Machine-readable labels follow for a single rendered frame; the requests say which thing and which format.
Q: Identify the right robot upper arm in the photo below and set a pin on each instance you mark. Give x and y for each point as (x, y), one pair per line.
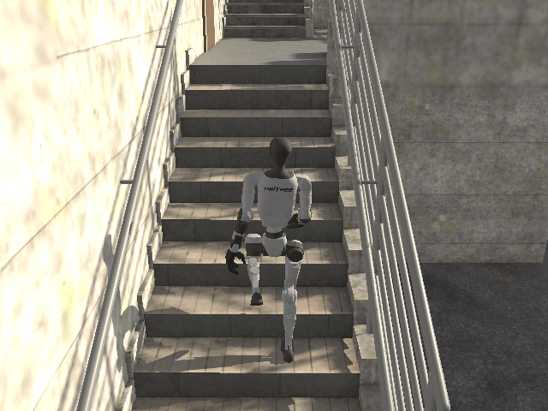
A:
(305, 186)

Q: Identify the robot left shin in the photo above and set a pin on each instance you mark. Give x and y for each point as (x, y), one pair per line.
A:
(253, 272)

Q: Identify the robot left forearm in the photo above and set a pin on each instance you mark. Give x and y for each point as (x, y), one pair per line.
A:
(238, 235)

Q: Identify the robot left foot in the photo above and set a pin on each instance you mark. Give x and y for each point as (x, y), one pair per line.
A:
(256, 299)

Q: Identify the right robot hand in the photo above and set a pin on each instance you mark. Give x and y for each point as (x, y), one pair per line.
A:
(294, 220)

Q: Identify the robot right forearm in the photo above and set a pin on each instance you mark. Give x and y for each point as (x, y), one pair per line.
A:
(302, 221)

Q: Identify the left robot hand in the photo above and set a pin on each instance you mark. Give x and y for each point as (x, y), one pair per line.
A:
(230, 256)

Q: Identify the left robot upper arm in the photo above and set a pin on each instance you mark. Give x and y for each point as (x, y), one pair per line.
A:
(249, 182)

